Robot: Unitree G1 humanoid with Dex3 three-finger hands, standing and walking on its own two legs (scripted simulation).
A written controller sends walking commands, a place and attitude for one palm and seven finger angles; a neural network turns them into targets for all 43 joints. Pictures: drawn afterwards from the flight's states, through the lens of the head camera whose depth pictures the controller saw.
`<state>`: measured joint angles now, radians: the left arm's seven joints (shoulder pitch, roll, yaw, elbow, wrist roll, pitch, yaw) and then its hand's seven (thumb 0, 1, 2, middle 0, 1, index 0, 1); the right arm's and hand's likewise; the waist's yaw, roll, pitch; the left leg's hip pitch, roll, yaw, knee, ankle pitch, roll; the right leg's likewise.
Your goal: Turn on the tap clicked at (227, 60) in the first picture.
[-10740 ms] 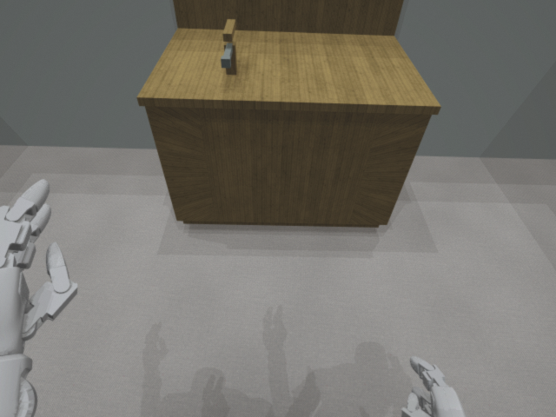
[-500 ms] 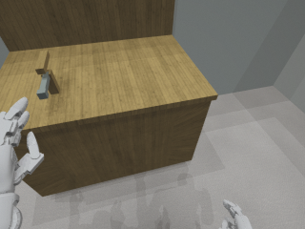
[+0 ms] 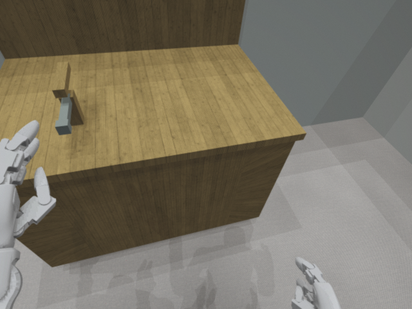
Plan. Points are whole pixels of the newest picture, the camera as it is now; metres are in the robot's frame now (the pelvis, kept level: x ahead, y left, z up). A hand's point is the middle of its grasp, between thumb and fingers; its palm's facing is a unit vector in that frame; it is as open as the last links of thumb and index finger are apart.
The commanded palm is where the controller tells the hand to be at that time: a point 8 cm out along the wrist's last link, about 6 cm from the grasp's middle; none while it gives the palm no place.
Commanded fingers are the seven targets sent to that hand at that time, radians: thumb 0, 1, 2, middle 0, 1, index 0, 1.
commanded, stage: shuffle to correct the standing spot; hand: left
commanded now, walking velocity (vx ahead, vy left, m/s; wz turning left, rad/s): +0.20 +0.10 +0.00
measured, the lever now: (63, 127) +0.49 +0.40 +0.03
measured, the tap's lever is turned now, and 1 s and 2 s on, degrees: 0 0 0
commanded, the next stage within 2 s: come to a stop and stand still in 0.88 s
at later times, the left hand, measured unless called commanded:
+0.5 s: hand (57, 155) +0.29 +0.27 +0.17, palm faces +0.42 -0.84 -0.36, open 7.4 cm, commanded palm +0.23 +0.30 +0.18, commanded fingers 0.00 0.90 0.90 -0.20 -0.30 -0.20 -0.30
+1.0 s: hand (64, 128) +0.36 +0.29 +0.16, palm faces +0.37 -0.81 -0.45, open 7.4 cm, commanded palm +0.30 +0.33 +0.18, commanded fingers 0.00 0.90 0.90 -0.20 -0.30 -0.20 -0.30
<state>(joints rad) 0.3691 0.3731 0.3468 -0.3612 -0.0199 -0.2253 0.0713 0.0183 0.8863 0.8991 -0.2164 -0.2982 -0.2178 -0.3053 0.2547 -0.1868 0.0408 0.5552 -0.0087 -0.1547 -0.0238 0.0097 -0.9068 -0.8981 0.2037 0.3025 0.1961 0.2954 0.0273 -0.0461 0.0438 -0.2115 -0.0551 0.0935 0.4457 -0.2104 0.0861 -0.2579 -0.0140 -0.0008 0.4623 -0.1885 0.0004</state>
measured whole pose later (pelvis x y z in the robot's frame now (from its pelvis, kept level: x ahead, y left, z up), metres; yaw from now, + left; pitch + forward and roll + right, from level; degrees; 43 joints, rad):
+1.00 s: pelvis +0.13 +0.05 -0.01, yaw -2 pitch -1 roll +0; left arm 0.45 0.37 0.39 -0.44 -0.03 -0.22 0.11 0.01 0.89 0.90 -0.22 -0.30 -0.22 -0.31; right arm 0.25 -0.23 0.00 0.64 0.00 -0.07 -0.01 0.01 -0.91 -0.90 0.21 0.30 0.20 0.30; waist 0.00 0.02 0.05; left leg -0.50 0.01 0.03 1.08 -0.38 0.00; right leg -0.30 -0.03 -0.12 0.59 -0.27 -0.04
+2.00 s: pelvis +0.16 +0.14 +0.00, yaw -1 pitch -1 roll -2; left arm 0.43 0.41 0.41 -0.55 -0.02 -0.20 0.10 0.02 0.89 0.90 -0.21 -0.30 -0.22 -0.30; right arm 0.21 -0.21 0.03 0.56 0.00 -0.14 -0.01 0.01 -0.91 -0.90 0.20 0.30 0.20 0.30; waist 0.01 -0.03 0.12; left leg -0.32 0.01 0.06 0.54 -0.22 0.06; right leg -0.19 -0.03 -0.01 0.44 -0.24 0.05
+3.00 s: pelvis +0.16 +0.11 +0.00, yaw -2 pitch -2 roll -1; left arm 0.43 0.36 0.34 -0.47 -0.06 -0.19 0.09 0.02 0.89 0.90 -0.21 -0.30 -0.21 -0.30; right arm 0.21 -0.18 0.03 0.57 0.01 -0.14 -0.03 0.01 -0.91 -0.90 0.20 0.30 0.20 0.30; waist 0.02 0.00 0.06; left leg -0.26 0.03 0.05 0.44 -0.16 0.02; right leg -0.15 0.00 -0.01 0.38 -0.19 0.02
